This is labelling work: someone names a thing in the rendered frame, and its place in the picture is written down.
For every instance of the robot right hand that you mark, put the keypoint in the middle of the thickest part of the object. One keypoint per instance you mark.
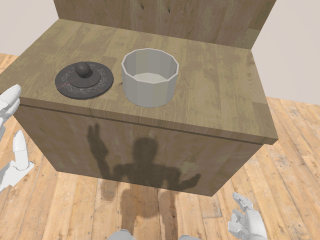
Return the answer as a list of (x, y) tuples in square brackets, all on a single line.
[(246, 226)]

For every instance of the pot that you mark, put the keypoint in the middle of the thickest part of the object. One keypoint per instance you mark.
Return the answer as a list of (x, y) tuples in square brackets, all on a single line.
[(149, 77)]

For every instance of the robot left hand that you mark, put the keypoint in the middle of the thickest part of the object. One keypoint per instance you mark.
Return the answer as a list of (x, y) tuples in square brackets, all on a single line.
[(14, 171)]

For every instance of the table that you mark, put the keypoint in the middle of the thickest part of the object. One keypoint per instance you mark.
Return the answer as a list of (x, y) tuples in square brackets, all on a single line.
[(216, 121)]

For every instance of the knob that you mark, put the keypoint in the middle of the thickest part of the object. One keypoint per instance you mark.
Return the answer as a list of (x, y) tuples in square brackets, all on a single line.
[(82, 69)]

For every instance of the lid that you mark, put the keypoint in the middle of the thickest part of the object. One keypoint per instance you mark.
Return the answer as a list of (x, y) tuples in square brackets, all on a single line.
[(74, 86)]

